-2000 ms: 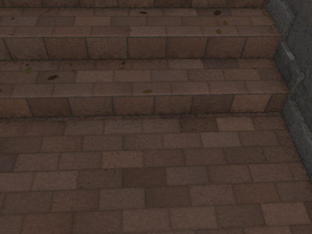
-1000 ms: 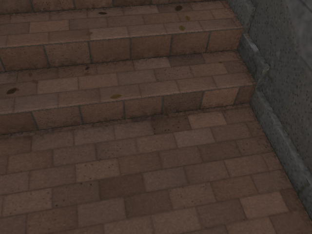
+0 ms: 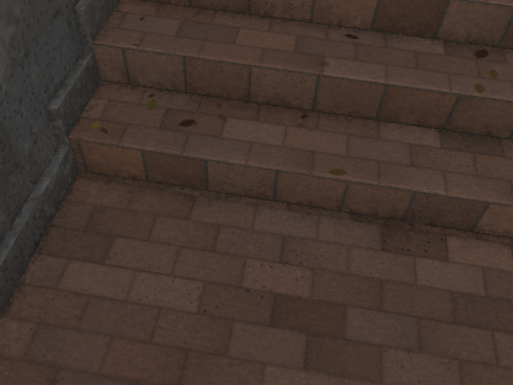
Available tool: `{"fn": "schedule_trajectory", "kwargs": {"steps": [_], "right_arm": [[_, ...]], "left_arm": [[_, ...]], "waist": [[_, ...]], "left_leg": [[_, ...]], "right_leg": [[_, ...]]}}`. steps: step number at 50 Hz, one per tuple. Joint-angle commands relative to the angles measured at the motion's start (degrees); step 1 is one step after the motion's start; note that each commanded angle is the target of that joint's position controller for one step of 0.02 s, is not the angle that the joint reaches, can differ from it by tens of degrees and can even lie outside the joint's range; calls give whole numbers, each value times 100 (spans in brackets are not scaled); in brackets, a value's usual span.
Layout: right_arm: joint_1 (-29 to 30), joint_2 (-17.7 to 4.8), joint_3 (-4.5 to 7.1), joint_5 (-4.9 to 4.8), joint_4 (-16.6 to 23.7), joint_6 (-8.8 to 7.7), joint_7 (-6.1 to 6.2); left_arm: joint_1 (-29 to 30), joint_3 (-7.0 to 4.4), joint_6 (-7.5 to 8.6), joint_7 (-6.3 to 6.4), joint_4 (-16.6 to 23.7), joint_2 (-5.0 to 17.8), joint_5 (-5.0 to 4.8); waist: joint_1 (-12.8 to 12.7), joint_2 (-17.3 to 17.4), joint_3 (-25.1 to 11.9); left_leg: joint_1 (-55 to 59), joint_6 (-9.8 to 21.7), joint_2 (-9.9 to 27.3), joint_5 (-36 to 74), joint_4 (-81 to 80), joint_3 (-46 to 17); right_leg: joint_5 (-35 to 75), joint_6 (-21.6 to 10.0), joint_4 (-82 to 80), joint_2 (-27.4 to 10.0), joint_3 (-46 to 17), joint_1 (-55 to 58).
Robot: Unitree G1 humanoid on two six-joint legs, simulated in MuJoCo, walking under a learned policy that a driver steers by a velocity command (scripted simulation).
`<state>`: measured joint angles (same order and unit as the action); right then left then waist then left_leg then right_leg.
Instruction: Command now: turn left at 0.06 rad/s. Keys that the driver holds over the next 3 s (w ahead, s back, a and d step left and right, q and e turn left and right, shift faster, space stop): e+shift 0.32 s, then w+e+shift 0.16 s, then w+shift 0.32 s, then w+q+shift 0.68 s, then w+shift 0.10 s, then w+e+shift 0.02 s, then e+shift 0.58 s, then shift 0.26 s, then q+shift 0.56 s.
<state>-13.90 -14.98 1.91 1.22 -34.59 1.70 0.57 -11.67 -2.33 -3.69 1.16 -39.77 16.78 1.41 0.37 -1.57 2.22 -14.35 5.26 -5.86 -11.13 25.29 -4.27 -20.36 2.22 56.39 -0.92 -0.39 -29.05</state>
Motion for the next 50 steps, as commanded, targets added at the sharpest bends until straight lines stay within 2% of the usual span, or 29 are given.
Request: {"fn": "schedule_trajectory", "kwargs": {"steps": [1, 3, 6, 9, 10, 11, 12, 13, 14, 16, 17, 18, 20, 24, 26, 27, 28, 29, 30, 31, 32, 35, 40, 42, 45, 47, 48, 49, 50], "right_arm": [[-19, -422, 54, 80, 252, -119, 44], [-55, -556, 69, 123, 140, -150, 63], [-99, -875, 180, 48, 42, -99, 125], [-8, -877, 206, -39, -27, -95, 212], [86, -755, 185, -17, 90, -109, 226], [410, -514, 112, -19, 383, -90, 222], [602, -564, 105, 62, 426, -61, 236], [504, -566, 111, 65, 357, -54, 203], [519, -578, 118, 43, 290, -55, 166], [619, -616, 130, 64, 295, -62, 104], [525, -626, 112, 132, 226, -54, 40], [577, -606, 93, 136, 230, -45, -26], [925, -598, 74, 88, 364, -71, -114], [1118, -585, 36, 3, 434, -248, -99], [334, -576, 58, -107, 189, -325, -21], [-209, -671, 109, -111, 14, -377, 65], [-783, -1019, 206, -26, -112, -466, 150], [-923, -1646, 323, 151, -12, -528, 160], [-503, -1683, 389, 271, -26, -552, 105], [-262, -1263, 286, 198, 20, -591, 39], [-256, -1018, 217, 114, -25, -638, -3], [-583, -976, 158, 45, -247, -762, -12], [-1236, -918, 168, 19, -648, -842, -67], [-1352, -808, 136, -28, -792, -833, -77], [-1526, -1025, 198, -29, -1067, -791, -39], [-1462, -1373, 297, -70, -1219, -767, -40], [-1400, -1404, 301, -94, -1280, -762, -47], [-1149, -1417, 302, -122, -1188, -804, -74], [-1262, -675, 131, -176, -924, -838, -122]], "left_arm": [[59, 21, 63, -26, 262, 146, -32], [102, 9, 75, -59, 269, 200, -56], [60, -71, 162, -103, 407, 390, -100], [-244, -56, 314, -121, 460, 311, -85], [-421, -143, 362, -108, 485, 656, -16], [-493, -372, 366, -107, 521, 1352, -88], [-1166, -405, 348, -137, 380, 1272, -78], [-1097, -403, 322, -113, 380, 1111, -103], [-715, -383, 264, -79, 453, 952, -119], [-178, -353, 206, -42, 602, 793, -146], [-345, -374, 200, -65, 578, 797, -130], [-486, -402, 202, -95, 551, 820, -101], [-638, -471, 235, -147, 549, 949, -54], [-270, -549, 308, -231, 678, 1072, -44], [284, -504, 311, -278, 807, 945, -49], [374, -452, 336, -257, 801, 786, -45], [336, -352, 418, -226, 828, 484, -99], [441, -151, 511, -214, 1099, -81, -212], [564, -145, 553, -207, 1213, 211, -123], [697, -193, 561, -258, 1148, 414, -72], [612, -219, 562, -344, 1035, 534, 11], [510, -221, 513, -533, 886, 561, 129], [1285, -129, 509, -604, 1041, 503, 118], [1707, -61, 543, -645, 1161, 455, 108], [2082, 50, 619, -636, 1315, 247, 42], [1433, -40, 656, -489, 1178, 467, 98], [425, -144, 691, -354, 897, 641, 95], [-864, -285, 731, -204, 554, 925, 169], [-1782, -442, 774, -78, 488, 1537, 382]], "waist": [[144, 740, -440], [196, 882, -267], [127, 748, -214], [-115, 457, -354], [-123, -175, -424], [-120, -1230, -95], [-452, -1173, -280], [-315, -697, -283], [-167, -330, -195], [-2, -347, -305], [-72, -291, -686], [-171, -362, -737], [-328, -584, -425], [-275, -544, -250], [190, -550, -342], [486, -310, -321], [697, 343, -473], [748, 1640, -704], [426, 1023, -281], [263, 534, -11], [180, 354, -4], [205, 802, -52], [439, 716, 368], [468, 780, 454], [548, 892, 597], [150, 1005, 180], [-387, 904, -387], [-1071, 760, -1130], [-1273, -467, -2167]], "left_leg": [[232, 703, 1489, 373, -953, -992], [4, 705, 1502, 202, -879, -873], [288, 815, 1825, 1284, -408, -943], [250, 428, 1679, 1626, 329, -548], [-232, 113, 1244, 927, 1201, -142], [-1614, -398, 43, -1184, 2165, 707], [-2075, -502, -54, -2578, 3238, 251], [-2217, -574, 104, -2321, 3788, 1], [-2219, -643, 265, -1848, 3862, -84], [-2061, -783, 356, -1319, 3550, -19], [-1866, -826, 336, -1244, 3403, 97], [-1825, -835, 344, -1246, 3148, 150], [-1905, -870, 286, -1443, 2571, 197], [-1057, -818, 198, -1368, 1332, 137], [531, -652, 166, -705, 286, 362], [1521, -537, 251, -252, -242, 455], [2579, -370, 957, -915, -473, -175], [2658, 94, 2671, -3425, -1441, -2866], [1839, 489, 3060, -4018, -1732, -3951], [1482, 528, 2847, -3713, -1635, -3533], [1376, 398, 2486, -3153, -1497, -2788], [1143, 293, 1855, -2307, -1683, -1618], [1399, 462, 1854, -1521, -2063, -926], [1141, 458, 1739, -1035, -2203, -772], [934, 464, 1903, 570, -2163, -693], [913, 400, 1849, 3189, -1231, -456], [617, 322, 1719, 4517, -32, -222], [-559, 204, 1410, 3887, 1540, -81], [-2165, 96, 759, 544, 3860, 143]], "right_leg": [[2, -106, -930, -63, 29, 517], [-172, -220, -1357, 124, 158, 946], [-404, -380, -1664, 247, 212, 881], [521, -572, -2979, 196, -64, 1507], [1221, -785, -3439, -434, -1215, 1886], [3028, -1557, -3640, -1572, -3054, 2178], [3597, -2162, -3871, -1918, -3657, 2494], [3326, -2220, -3744, -1687, -3244, 2527], [2827, -1985, -3712, -1297, -2777, 2319], [2769, -1569, -3658, -708, -2287, 2214], [1473, -1526, -3810, -513, -2274, 2286], [-228, -1545, -4068, -426, -2452, 2233], [-1697, -1656, -4423, -471, -2979, 2028], [-1289, -1520, -4108, -320, -3100, 1316], [-1058, -1218, -3824, -52, -2758, 367], [-1239, -1001, -3373, 190, -2535, -291], [-1508, -702, -2334, 530, -1967, -1220], [-1373, -501, -559, 1153, -1015, -2005], [-503, -518, 336, 592, -1039, -2396], [45, -526, 614, 421, -1077, -2384], [376, -475, 638, 345, -1040, -2249], [872, -339, 760, 412, -852, -1946], [1294, -239, -106, 291, -604, -2299], [1495, -228, -999, -45, 90, -1700], [1263, -384, -1850, 12, 374, -603], [563, -570, -2295, 416, 538, 742], [649, -663, -2412, 598, 542, 2131], [588, -757, -2290, 192, 129, 4028], [-2221, -941, -2798, -1657, -2047, 5648]]}}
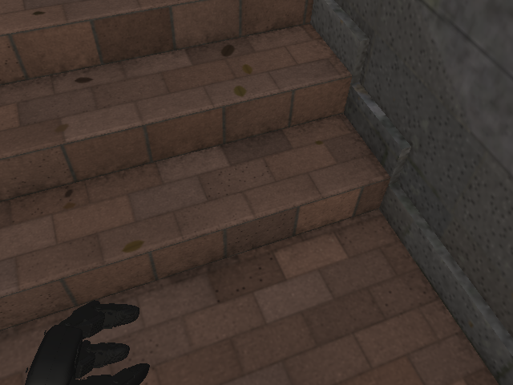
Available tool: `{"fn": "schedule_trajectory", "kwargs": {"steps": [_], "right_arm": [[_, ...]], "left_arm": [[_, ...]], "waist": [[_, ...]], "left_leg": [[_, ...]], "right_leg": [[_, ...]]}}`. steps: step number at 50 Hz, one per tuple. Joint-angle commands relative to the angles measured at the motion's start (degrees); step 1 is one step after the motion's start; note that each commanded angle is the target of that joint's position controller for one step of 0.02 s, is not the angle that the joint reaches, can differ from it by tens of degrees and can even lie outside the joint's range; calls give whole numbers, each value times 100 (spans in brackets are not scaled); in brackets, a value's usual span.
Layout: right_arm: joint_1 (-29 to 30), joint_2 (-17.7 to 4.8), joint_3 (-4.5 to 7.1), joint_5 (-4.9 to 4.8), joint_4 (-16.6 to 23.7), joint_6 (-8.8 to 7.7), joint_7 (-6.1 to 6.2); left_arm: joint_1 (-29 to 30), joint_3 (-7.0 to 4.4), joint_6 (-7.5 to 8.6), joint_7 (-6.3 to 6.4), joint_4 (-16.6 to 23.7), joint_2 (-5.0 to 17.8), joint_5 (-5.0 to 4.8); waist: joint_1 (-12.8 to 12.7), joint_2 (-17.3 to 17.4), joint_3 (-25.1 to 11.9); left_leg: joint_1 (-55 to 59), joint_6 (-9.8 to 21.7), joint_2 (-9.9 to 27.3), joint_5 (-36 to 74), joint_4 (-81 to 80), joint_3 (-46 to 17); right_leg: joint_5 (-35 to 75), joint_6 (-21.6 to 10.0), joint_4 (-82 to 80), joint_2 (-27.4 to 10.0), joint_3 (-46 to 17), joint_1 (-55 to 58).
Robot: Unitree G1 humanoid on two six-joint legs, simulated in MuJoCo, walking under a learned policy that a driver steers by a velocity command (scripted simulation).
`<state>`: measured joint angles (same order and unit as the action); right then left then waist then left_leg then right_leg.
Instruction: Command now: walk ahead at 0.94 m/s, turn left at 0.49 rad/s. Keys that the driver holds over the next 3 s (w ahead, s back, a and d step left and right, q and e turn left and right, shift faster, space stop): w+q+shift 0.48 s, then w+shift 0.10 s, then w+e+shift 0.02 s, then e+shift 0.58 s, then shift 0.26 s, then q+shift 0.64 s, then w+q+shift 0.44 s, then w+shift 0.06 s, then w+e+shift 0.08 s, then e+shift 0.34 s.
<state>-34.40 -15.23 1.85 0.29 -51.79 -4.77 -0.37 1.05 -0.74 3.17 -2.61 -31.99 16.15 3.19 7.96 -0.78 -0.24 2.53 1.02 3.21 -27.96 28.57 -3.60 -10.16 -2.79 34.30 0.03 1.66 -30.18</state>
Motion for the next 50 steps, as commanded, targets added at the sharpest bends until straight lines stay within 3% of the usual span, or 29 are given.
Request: {"fn": "schedule_trajectory", "kwargs": {"steps": [1, 2, 4, 9, 11, 17, 20, 21, 22, 23, 24, 26, 29, 31, 33, 35, 36, 37, 39, 40, 41, 42, 43, 45, 46, 47, 48, 49, 50], "right_arm": [[1007, -530, 126, -164, 1026, -175, -50], [1417, -752, 204, -102, 1050, -83, -43], [1490, -578, 164, 31, 939, 33, -181], [1985, -194, 87, 153, 1125, 393, -403], [2472, -227, 72, 103, 1270, 394, -455], [3404, -335, -33, 81, 1545, 333, -559], [1521, -911, 168, 67, 1046, 326, -386], [413, -1152, 324, 82, 681, 291, -274], [457, -1386, 470, 48, 574, 332, -120], [1114, -2050, 591, 203, 798, 427, -82], [1026, -2159, 660, 116, 963, 461, -90], [1552, -1420, 500, 148, 878, 352, -9], [1783, -858, 248, 48, 836, 48, 42], [1572, -844, 198, 21, 655, -105, -6], [1002, -900, 220, 81, 412, -169, -22], [714, -993, 229, 153, 198, -98, -25], [263, -955, 227, 218, 47, -49, 53], [-809, -810, 189, 431, -233, -62, 161], [-1531, -557, 83, 738, -564, -46, 324], [-1219, -456, 43, 721, -548, 4, 344], [-528, -389, -36, 515, -414, 48, 297], [654, -374, -104, 168, -94, 137, 334], [1523, -604, -88, -112, 323, 34, 370], [2242, -1907, 271, -324, 497, -302, 265], [2859, -1889, 383, -504, 670, -312, 161], [2716, -864, 211, -220, 709, -241, -1], [1382, -646, 109, 55, 1151, -212, -81], [1162, -596, -1, 279, 1280, -223, -167], [1467, -421, -32, 281, 1376, -145, -162]], "left_arm": [[-3113, -603, 87, 289, -263, 1746, 168], [-2395, -521, 69, 292, -299, 1373, 126], [-1903, -374, 109, 267, -432, 770, -2], [-1960, -282, 378, 237, -920, 430, -238], [-1928, -225, 437, 192, -1059, 229, -186], [-2257, -297, 458, 340, -1374, 804, -199], [-1811, -454, 179, 480, -1202, 1378, -74], [-1665, -456, 87, 461, -1113, 1362, -44], [-1771, -377, 80, 340, -1193, 963, 43], [-2180, -166, 188, 284, -657, 212, 4], [-1744, -113, 345, 308, -300, 495, -21], [-1493, -43, 437, 326, -396, 660, -49], [-1633, 82, 136, 329, -497, 439, 143], [-1506, 113, 49, 259, -425, 273, 77], [-1256, 112, -32, 305, -436, 75, -63], [-1058, 23, -130, 447, -306, 40, -160], [-493, 22, -142, 520, -246, -42, -195], [569, 86, -55, 558, 34, -201, -203], [1725, 251, 78, 530, 594, -530, -341], [1877, 378, 76, 454, 795, -757, -329], [1678, 484, 28, 355, 862, -772, -298], [1012, 584, -93, 254, 757, -776, -131], [161, 494, -200, 197, 575, -341, -65], [-2488, 104, -568, 408, -301, 281, -282], [-3767, -149, -581, 413, -755, 760, -131], [-3100, -248, -458, 444, -974, 1028, -238], [-2535, -446, -403, 583, -765, 1662, -224], [-1839, -490, -392, 575, -557, 1304, -365], [-1525, -423, -400, 548, -624, 857, -376]], "waist": [[-1929, -1220, -2284], [-1574, -720, -1232], [-1130, -384, -278], [-696, -498, 560], [-631, -443, 724], [-572, -191, 660], [497, -633, -499], [862, -489, -989], [552, 246, -660], [-430, 1762, -722], [-137, 1013, -1615], [-643, -454, -341], [-1069, -543, 20], [-1105, -556, 145], [-813, 27, 42], [-763, 509, 93], [-395, 513, 388], [322, 471, 622], [440, 446, 651], [86, 237, 522], [-402, -199, 519], [-1042, -789, 162], [-1477, -584, -189], [-2673, 1265, -2080], [-3218, 1068, -2404], [-2419, -746, -1412], [-1277, -1641, -2391], [-946, -471, -2963], [-808, 36, -2161]], "left_leg": [[-4568, 602, -566, 254, 4683, -296], [-4930, 621, -228, 849, 5076, -361], [-4592, 513, 227, 1384, 4516, -166], [-5011, 309, 518, 1930, 4346, 34], [-4991, 362, 441, 2485, 3953, 213], [-3366, 857, -364, 3321, 1513, 1509], [-1474, 1173, -886, 2315, 1371, 1406], [-214, 1319, -973, 2028, 876, 1058], [553, 1429, -720, 1434, 807, 502], [1674, 2361, 558, 2306, 652, -2241], [2064, 2814, 963, 1094, -826, -3980], [274, 2097, 942, 772, -1706, -3345], [-1477, 1913, 383, 3200, -1694, -1909], [-1488, 1677, 296, 5257, -1665, -1189], [-580, 1347, 243, 7868, -1274, -633], [418, 1168, 607, 8029, -979, -491], [1422, 1152, 840, 8176, -762, -622], [2879, 1207, 1055, 8264, -427, -832], [3906, 936, 1412, 7854, -260, -619], [3439, 713, 1417, 7523, -554, -236], [2352, 403, 1132, 6518, -1305, 425], [-52, 266, 589, 7265, -2368, 1030], [-1954, 415, 240, 8994, -2127, 1173], [-1829, 407, 694, 12184, 282, 782], [-1490, 48, 339, 11383, 2682, 800], [-2944, -237, -1138, 1081, 5783, 826], [-4193, -437, -1653, 722, 8199, -84], [-4251, -211, -1217, 1541, 8251, -501], [-4513, -187, -1210, 1681, 8807, -310]], "right_leg": [[-4786, -518, -1949, -2656, -4705, 5340], [-4298, -445, -2014, -2451, -4216, 4426], [-2406, -361, -2172, -1953, -2493, 3088], [-498, -213, -2852, -1598, -502, 2364], [446, -147, -2949, -1299, 339, 2244], [5401, 188, -2492, -1093, 1537, 2858], [7792, 147, 254, -1410, 1311, 3295], [6817, 12, 1924, -1370, 1176, 2799], [1982, 87, 3925, -609, 1114, 1416], [-1954, 453, 6247, 286, 750, -1159], [-1612, 349, 6418, 236, -489, -1819], [-585, 233, 5022, -486, -616, -1473], [-720, 439, 4328, -793, -459, -344], [-488, 435, 3820, -876, -207, -576], [-713, 350, 4958, -606, 341, -1487], [-1850, 39, 7406, -374, 191, -3287], [-2496, -121, 8743, -110, -57, -4731], [-3606, -278, 9423, 166, -348, -6555], [-4692, -565, 9476, 342, -740, -8081], [-4756, -655, 9177, 259, -679, -7763], [-4363, -549, 7518, 53, -18, -6597], [-3059, -432, 5605, 210, 977, -3346], [-1587, -258, 4308, 485, 1170, -239], [-251, -164, 3801, 780, 624, 2830], [676, -554, 2228, 774, 125, 3306], [3121, -1171, -57, 332, -1678, 3393], [9081, -1985, -190, -1177, -4790, 4269], [7290, -1868, -490, -1254, -5363, 4014], [4803, -1860, -811, -927, -5208, 3042]]}}
Over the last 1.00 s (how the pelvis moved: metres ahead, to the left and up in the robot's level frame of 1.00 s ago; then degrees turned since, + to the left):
0.25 -0.14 -0.03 -23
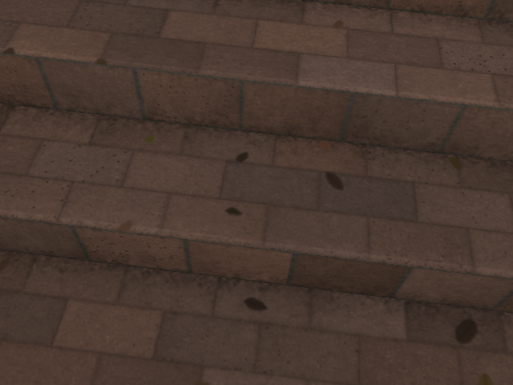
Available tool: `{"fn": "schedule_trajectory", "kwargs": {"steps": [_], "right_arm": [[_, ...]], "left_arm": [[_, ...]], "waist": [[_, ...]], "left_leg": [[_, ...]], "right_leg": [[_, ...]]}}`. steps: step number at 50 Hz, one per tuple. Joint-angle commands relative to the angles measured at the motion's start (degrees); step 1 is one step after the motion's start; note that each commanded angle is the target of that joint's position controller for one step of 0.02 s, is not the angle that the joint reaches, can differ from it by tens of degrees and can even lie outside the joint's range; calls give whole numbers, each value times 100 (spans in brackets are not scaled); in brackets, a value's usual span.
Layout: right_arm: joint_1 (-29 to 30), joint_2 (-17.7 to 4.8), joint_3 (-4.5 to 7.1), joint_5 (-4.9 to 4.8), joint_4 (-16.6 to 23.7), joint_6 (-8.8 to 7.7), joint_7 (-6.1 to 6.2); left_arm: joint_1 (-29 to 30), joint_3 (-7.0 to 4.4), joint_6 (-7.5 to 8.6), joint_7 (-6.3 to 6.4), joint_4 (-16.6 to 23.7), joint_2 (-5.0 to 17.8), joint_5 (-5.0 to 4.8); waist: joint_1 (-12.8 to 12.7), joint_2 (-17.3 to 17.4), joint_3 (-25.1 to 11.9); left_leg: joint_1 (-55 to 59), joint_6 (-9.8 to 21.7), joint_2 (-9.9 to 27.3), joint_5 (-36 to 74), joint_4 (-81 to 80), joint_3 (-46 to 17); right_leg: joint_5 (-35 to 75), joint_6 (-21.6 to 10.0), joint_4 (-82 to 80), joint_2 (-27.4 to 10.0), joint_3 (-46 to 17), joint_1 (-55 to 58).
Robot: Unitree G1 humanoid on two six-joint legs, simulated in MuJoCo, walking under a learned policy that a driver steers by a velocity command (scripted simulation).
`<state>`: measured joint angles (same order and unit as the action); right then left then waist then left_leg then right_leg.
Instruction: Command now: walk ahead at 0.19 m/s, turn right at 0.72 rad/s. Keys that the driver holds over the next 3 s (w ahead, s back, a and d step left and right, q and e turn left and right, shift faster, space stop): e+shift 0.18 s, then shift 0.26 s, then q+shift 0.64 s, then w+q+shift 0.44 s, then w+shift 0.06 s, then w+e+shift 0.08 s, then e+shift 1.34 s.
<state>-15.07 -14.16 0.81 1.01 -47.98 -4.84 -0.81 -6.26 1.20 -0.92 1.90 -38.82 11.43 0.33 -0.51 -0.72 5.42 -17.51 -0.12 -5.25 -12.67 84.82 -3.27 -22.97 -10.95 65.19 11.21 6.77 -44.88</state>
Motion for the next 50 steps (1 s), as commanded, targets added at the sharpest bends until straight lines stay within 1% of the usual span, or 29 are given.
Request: {"fn": "schedule_trajectory", "kwargs": {"steps": [1, 3, 6, 8, 10, 12, 14, 15, 16, 18, 19, 20, 21, 22, 23, 24, 25, 26, 29, 32, 38, 41, 44, 45, 46, 47, 48, 49, 50], "right_arm": [[58, -215, -7, 338, 1175, -30, -42], [602, 10, -122, 382, 1561, 158, 96], [1114, 175, -287, 448, 1988, 253, 283], [1900, 494, -380, 404, 2304, 311, 327], [2312, 758, -479, 445, 2651, 432, 366], [2601, 755, -495, 363, 2764, 516, 335], [3028, 835, -527, 225, 3006, 628, 395], [2901, 880, -535, 202, 2973, 657, 375], [2394, 762, -436, 197, 2692, 639, 371], [1731, 642, -398, 90, 2371, 628, 356], [1216, 457, -248, -59, 2076, 672, 392], [508, 140, -87, -119, 1750, 685, 414], [174, -269, 131, -139, 1555, 682, 370], [152, -360, 227, -91, 1374, 731, 384], [775, 75, 103, -31, 1666, 815, 435], [1195, 401, 32, -9, 1560, 693, 493], [1433, 662, -31, 40, 1351, 599, 503], [1313, 703, -50, 58, 1129, 496, 528], [835, 301, 88, -2, 925, 271, 461], [329, -153, 224, 8, 840, 212, 446], [208, -663, 532, 136, 1164, 435, 601], [150, -702, 642, 230, 1392, 581, 671], [437, -563, 686, 189, 1520, 792, 661], [633, -520, 717, 86, 1603, 871, 618], [476, -481, 761, 28, 1726, 849, 572], [140, -536, 822, 107, 1582, 826, 591], [135, -573, 802, 100, 1310, 781, 531], [-330, -716, 819, 135, 1299, 765, 448], [-555, -847, 818, 54, 1359, 863, 325]], "left_arm": [[-748, -533, 9, 102, -200, 907, -82], [-1116, -450, 108, 99, -691, 583, 17], [-1365, -445, 317, -14, -973, 611, 25], [-2024, -431, 411, -12, -1012, 754, 235], [-2324, -523, 356, -36, -1071, 937, 171], [-2434, -515, 228, 60, -1025, 849, 186], [-2449, -543, 99, 262, -864, 925, 201], [-2529, -562, 69, 339, -896, 962, 195], [-2417, -640, 73, 389, -707, 1049, 152], [-1545, -702, 119, 481, -331, 1137, 61], [-1302, -747, 175, 506, -267, 1095, 28], [-1219, -789, 243, 477, -236, 1177, -40], [-1142, -878, 273, 342, -167, 1300, -182], [-1312, -875, 175, 61, -4, 1045, -131], [-1622, -712, 150, -10, 113, 895, 318], [-1680, -558, 15, 58, 136, 416, 379], [-1364, -382, -50, 95, 290, 120, 495], [-1155, -296, -88, 60, 349, 89, 484], [-744, -216, -120, 81, 571, 9, 271], [-228, -164, -100, 49, 951, -50, 260], [288, -163, -224, 86, 1488, 160, 253], [459, -115, -153, 59, 1607, 88, 147], [-77, -61, -118, 43, 1333, -40, -74], [-395, -64, -40, 39, 1170, -37, -58], [-150, -163, 85, 38, 971, 378, -4], [527, -216, 173, 112, 1075, 532, 171], [460, -184, 150, 233, 1201, 286, 220], [779, -245, 160, 289, 1184, 526, 273], [1306, -340, 128, 269, 1263, 740, 317]], "waist": [[209, 662, -1764], [277, 641, -712], [392, 901, -339], [-83, 311, -855], [-168, -51, -1091], [-306, -146, -963], [-454, -192, -782], [-409, -173, -983], [-284, -96, -1363], [187, -316, -1910], [354, -833, -2135], [558, -940, -2283], [846, 99, -2187], [822, 2340, -2521], [562, 1573, -2456], [57, 832, -1529], [-228, 31, -525], [-338, -671, -318], [-235, -312, -222], [-143, 214, -732], [23, 1042, -1398], [191, 902, -1504], [55, 957, -1492], [-60, 254, -1366], [214, -1418, -1369], [502, -2099, -1436], [392, -916, -1618], [1017, -810, -1386], [1408, -846, -1179]], "left_leg": [[-3138, -39, -210, -113, 3383, -321], [-3938, 88, -5, -542, 3612, -332], [-3628, 111, 383, -925, 1459, 110], [-4590, 11, 92, -1146, 2864, 664], [-5234, 126, 190, -1298, 2835, 418], [-5252, 84, 48, -1081, 2328, 571], [-4846, -116, -49, -1493, 1410, 820], [-4833, -100, -38, -1349, 1141, 765], [-4336, 50, 46, -1217, 1012, 823], [-2040, 363, -169, -1285, -1004, 963], [-1023, 419, -209, -1123, -1548, 834], [-262, 499, -262, -1378, -2417, 661], [254, 988, -87, -916, -3916, 233], [1194, 2860, 2002, 933, -5120, -3345], [50, 3094, 2156, 1223, -5774, -5072], [-1066, 2712, 2014, -791, -5747, -4953], [-1825, 2230, 1564, -2168, -5760, -4141], [-1927, 1829, 1281, -2358, -5558, -3326], [-1780, 1848, 633, -500, -5061, -2064], [-1089, 1835, 527, 676, -4855, -2193], [-429, 1644, 636, -183, -4931, -3115], [-406, 1590, 850, -378, -4679, -3708], [-1076, 986, 329, -408, -4270, -2954], [-1874, 454, -417, -1030, -3779, -1866], [-2989, 46, -1108, -2065, -2722, -572], [-3264, -85, -1155, -2426, -972, 119], [-3100, -21, -846, -2143, -127, 11], [-2753, -83, -120, -2051, -396, -400], [-2270, -83, 150, -1932, -1583, -107]], "right_leg": [[4384, -768, -3922, -1651, -5100, 3755], [3624, -425, -3968, -1123, -3690, 2819], [4649, 472, -3805, -409, -2194, 1763], [6347, 656, -3750, -648, -2905, 2712], [5917, 896, -3637, -676, -3016, 3410], [5391, 988, -3865, -668, -3203, 3401], [6233, 834, -4651, -1118, -3777, 3558], [6402, 828, -4590, -1223, -3694, 4141], [8089, 922, -4274, -1362, -3176, 4663], [10333, 1297, -4090, -1263, -2302, 4089], [11212, 1337, -3901, -1388, -2442, 3941], [11250, 1404, -3412, -1479, -2522, 3970], [8333, 1647, -1641, -954, -2131, 3789], [-430, 2098, 2097, 314, -1600, 1653], [-673, 1793, 3653, 241, -1920, 1112], [-582, 1508, 4030, 5, -2431, 893], [-436, 1243, 3802, -193, -2194, 577], [-180, 1185, 3280, -421, -2025, 521], [711, 1280, 3162, -716, -1110, 241], [1183, 1241, 3113, -769, -1132, -115], [418, 1412, 1301, -956, -1813, 311], [-319, 1343, -12, -1046, -1995, 691], [396, 1303, -2949, -879, -1476, 2383], [1410, 1306, -4118, -970, -1325, 3674], [3092, 994, -4370, -1784, -1968, 4967], [5514, 686, -4047, -2308, -1900, 5134], [6119, 649, -4011, -2293, -1645, 4946], [6026, 755, -3664, -2396, -1606, 4834], [5428, 686, -3627, -2245, -1345, 4624]]}}
Over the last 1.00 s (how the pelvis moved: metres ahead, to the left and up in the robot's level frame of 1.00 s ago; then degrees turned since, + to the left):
0.81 0.16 0.07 20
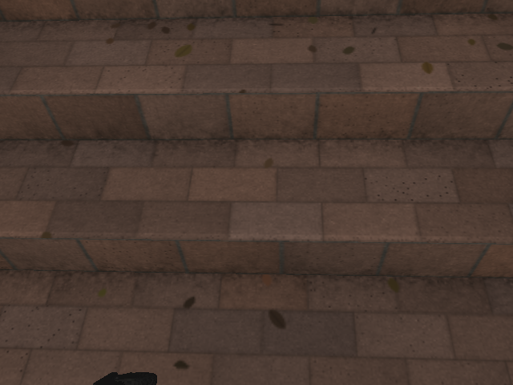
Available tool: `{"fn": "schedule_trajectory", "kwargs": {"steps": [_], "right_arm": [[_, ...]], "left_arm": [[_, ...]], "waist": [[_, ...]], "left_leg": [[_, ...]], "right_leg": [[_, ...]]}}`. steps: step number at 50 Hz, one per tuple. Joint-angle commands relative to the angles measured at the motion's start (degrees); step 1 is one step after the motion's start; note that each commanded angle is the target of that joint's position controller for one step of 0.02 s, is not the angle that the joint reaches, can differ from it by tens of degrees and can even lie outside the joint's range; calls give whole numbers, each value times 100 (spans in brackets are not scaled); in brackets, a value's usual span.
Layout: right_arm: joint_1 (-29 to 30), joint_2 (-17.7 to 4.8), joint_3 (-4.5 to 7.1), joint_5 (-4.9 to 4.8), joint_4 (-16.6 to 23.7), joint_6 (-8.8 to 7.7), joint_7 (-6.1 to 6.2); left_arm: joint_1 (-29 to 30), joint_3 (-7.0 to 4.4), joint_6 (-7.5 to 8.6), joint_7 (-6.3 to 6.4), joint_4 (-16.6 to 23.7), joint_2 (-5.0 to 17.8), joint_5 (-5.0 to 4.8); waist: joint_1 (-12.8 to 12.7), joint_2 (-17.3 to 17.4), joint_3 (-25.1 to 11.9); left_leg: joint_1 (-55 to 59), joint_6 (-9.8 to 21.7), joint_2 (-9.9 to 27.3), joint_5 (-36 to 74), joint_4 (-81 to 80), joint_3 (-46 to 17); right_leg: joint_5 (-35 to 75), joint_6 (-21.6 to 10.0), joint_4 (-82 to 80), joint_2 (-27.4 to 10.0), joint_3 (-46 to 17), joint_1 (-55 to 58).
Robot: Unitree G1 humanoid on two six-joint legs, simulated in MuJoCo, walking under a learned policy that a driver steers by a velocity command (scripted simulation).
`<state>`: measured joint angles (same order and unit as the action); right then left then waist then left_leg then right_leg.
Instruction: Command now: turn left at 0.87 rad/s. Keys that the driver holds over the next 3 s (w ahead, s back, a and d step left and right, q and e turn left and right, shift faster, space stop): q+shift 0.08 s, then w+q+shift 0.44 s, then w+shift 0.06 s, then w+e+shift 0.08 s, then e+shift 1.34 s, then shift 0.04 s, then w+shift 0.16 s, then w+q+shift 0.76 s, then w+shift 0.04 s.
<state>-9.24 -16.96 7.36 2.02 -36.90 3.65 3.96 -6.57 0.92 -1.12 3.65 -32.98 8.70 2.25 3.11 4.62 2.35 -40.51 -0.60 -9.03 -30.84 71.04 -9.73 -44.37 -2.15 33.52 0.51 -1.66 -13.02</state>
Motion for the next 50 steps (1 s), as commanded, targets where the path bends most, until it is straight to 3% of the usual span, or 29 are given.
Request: {"fn": "schedule_trajectory", "kwargs": {"steps": [1, 4, 5, 6, 8, 11, 12, 13, 15, 16, 18, 19, 20, 21, 22, 23, 25, 28, 30, 31, 33, 34, 35, 36, 38, 40, 43, 46, 50], "right_arm": [[-1465, -584, 116, -138, 245, 180, -304], [-1739, -331, 52, -265, 29, 245, -383], [-1576, -413, 71, -6, -20, 193, -226], [-521, -764, 115, 161, 481, 113, -92], [1413, -519, -38, 269, 1487, -65, -119], [2797, 4, -333, 309, 1854, -312, 28], [2109, 138, -308, 202, 1531, -168, 68], [1435, 101, -219, 43, 1203, -97, -33], [-260, -475, 38, -27, 838, 138, -220], [194, -421, -49, 201, 811, 201, -282], [779, 57, -94, 203, 1001, 236, -532], [1087, 638, -350, 24, 1388, 188, -508], [633, 634, -462, 17, 1404, 92, -419], [739, 318, -473, 60, 1196, -58, -373], [1952, -12, -422, 123, 1789, -2, -328], [2434, -384, -298, 134, 1746, 41, -364], [3497, -265, -296, 40, 1705, -91, -470], [3821, 647, -650, -69, 2138, -325, -494], [2602, 810, -846, -128, 1972, -408, -672], [1962, 764, -779, -277, 1755, -353, -726], [-1078, -70, -290, -152, 923, 1, -599], [-1531, -597, -101, -171, 706, -65, -533], [-1101, -1124, 94, 23, 639, -140, -510], [-867, -1057, 75, 169, 582, -301, -539], [-605, -739, -115, 57, -324, -662, -536], [-274, 498, -442, 111, -730, -841, -466], [-103, 631, -596, 63, -875, -974, -457], [-716, 309, -576, 36, -1332, -1041, -464], [-540, -137, -550, 21, -1146, -737, -154]], "left_arm": [[1559, -442, 126, 90, 694, 1304, 134], [1098, -504, -32, 79, 492, 1155, 86], [1083, -303, -140, 30, 644, 662, 132], [984, -202, -197, -21, 1074, 461, 187], [-234, -361, -159, -144, 814, 1078, 274], [-2017, -269, -173, -291, 430, 992, 95], [-1568, -175, -202, -286, 232, 654, -88], [-1002, -61, -78, -322, 175, 198, 170], [820, -134, 239, -243, 677, 530, 283], [216, -199, 267, -19, 499, 534, 181], [-1193, -462, 486, 346, -177, 1053, 145], [-1366, -456, 600, 269, -500, 1067, 353], [-1158, -485, 712, 89, -418, 1120, 550], [-1467, -488, 750, -83, -537, 973, 523], [-1468, -797, 974, -61, -278, 1635, 368], [-1242, -738, 1055, -78, -555, 1581, 312], [-2326, -601, 1080, -129, -1352, 1200, 405], [-2500, -435, 1085, -282, -2135, 668, 204], [-1601, -270, 854, -170, -1970, 545, -88], [-2243, -282, 856, -94, -1846, 889, -434], [-2091, -694, 939, -199, -1485, 2686, -557], [-1650, -702, 1101, -486, -1136, 2587, -686], [-1413, -645, 1267, -770, -909, 1915, -698], [-1183, -632, 1328, -766, -806, 1501, -590], [-968, -327, 1022, -507, -336, 514, -412], [-1250, -61, 621, -326, -241, -218, -125], [-1405, -232, 177, -103, -203, 123, -228], [-586, -216, 11, 107, 208, -135, -226], [3, -149, -73, -152, 637, 58, -234]], "waist": [[1207, -1765, -882], [1077, -539, -758], [755, 829, -522], [226, 1427, -721], [-652, -117, -349], [-1986, 12, -393], [-1591, -879, -161], [-978, -2214, -52], [614, -1988, -870], [61, -757, -1068], [-343, -909, -417], [-101, -1309, -226], [298, -1227, -323], [-85, -744, -595], [-583, -1509, -300], [-488, -881, 259], [-1038, 74, 1549], [-795, -678, 1989], [62, -691, 1415], [61, -683, 203], [1541, -2018, -1898], [1815, -1096, -2450], [1325, 385, -3501], [1057, -560, -3777], [273, -788, -1781], [-527, -759, -337], [-795, -612, 368], [-862, 18, 506], [-1155, -238, 45]], "left_leg": [[864, -96, 968, 27, -1154, 724], [3264, 279, 1175, 1339, -4317, 667], [3236, 727, 588, 1671, -3825, 365], [2219, 1353, 1150, 1500, -3483, -1615], [-928, 1081, 1271, 1241, -3715, -1684], [-2191, -78, 328, 1863, -3752, -262], [-1208, 102, -198, 1063, -2599, 369], [-235, 50, -919, 549, -610, 1215], [-50, -28, -126, 124, 557, 521], [600, 185, -185, 606, 333, 869], [-981, 384, -427, 302, 2975, 723], [-2659, 561, -79, -259, 4661, 419], [-3793, 669, 482, -285, 5303, -43], [-4770, 736, 444, -360, 5812, 20], [-5502, 574, 1076, -779, 5658, -822], [-6301, 504, 1082, -869, 5855, -867], [-7021, 593, 790, -1177, 5532, -39], [-5416, 1004, 1010, -1688, 3971, 789], [-1344, 1241, 894, -359, 1197, 1988], [1614, 1178, 412, 873, 567, 2287], [4713, 1258, -461, -143, 325, 1934], [5578, 1958, 874, -231, -1549, -1014], [5259, 2164, 2663, 1223, -4075, -4019], [4536, 2118, 2695, 1761, -4384, -3968], [3130, 1904, 2726, 2530, -4382, -3021], [1430, 1644, 2736, 3111, -4172, -1712], [1067, 1162, 2776, 4099, -5217, -39], [2291, 985, 2512, 5104, -5591, 1085], [3168, 492, 1771, 5883, -6160, 2703]], "right_leg": [[6662, -251, -351, -1249, -436, 1083], [2951, -200, 1896, -454, 418, -297], [1197, 118, 3626, 368, 476, -1417], [1130, 322, 4783, 468, -529, -1772], [1076, 93, 5104, 129, -941, -81], [2207, -427, 820, 12, 25, 1859], [3369, -476, -1624, -98, 345, 1452], [5127, -325, -1707, -82, 563, 977], [6906, -421, -862, -749, -94, 1416], [6202, -464, -2506, -770, -285, 1167], [7346, -520, -2476, -1147, -63, 2655], [8417, -663, -1176, -1611, -125, 2971], [7625, -906, -618, -2432, -358, 3272], [6475, -988, -778, -2458, -478, 4091], [2890, -1592, -2029, -4032, -2792, 3905], [1437, -1480, -2636, -3787, -2803, 4068], [3854, -922, -2495, -2892, -1182, 4085], [5881, -301, -3497, -2055, 871, 2244], [9828, -280, -3768, -1332, 1987, -136], [12493, -626, -3023, -1630, 1409, -802], [17072, -886, 572, -1986, 683, -797], [13254, -461, 3410, -882, 498, -2180], [4369, -58, 7003, 777, 175, -1967], [4352, -94, 8493, 685, -929, -1779], [3473, -273, 8524, -35, -480, -2703], [2697, -477, 8314, -342, -711, -3031], [1608, -327, 7711, -111, -291, -3470], [1286, -515, 9224, 174, -82, -5176], [1961, -541, 6521, 139, 556, -4594]]}}
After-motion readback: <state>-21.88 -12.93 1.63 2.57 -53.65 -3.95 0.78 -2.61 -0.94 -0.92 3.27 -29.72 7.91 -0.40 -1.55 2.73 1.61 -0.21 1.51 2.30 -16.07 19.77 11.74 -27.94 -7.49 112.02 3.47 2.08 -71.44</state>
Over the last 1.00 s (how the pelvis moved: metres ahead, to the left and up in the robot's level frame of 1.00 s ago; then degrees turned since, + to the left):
0.20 -0.13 0.21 0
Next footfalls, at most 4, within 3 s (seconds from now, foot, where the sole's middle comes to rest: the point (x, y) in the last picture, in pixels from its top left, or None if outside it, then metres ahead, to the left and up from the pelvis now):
0.08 left None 0.08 0.06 -0.72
0.36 right None -0.14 -0.22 -0.87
0.64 left None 0.15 0.27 -0.72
1.12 right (153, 345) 0.49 0.26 -0.57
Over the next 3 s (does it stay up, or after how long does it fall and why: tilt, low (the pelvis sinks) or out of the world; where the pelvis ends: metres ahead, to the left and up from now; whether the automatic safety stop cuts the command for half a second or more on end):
stays up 1.01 0.15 0.40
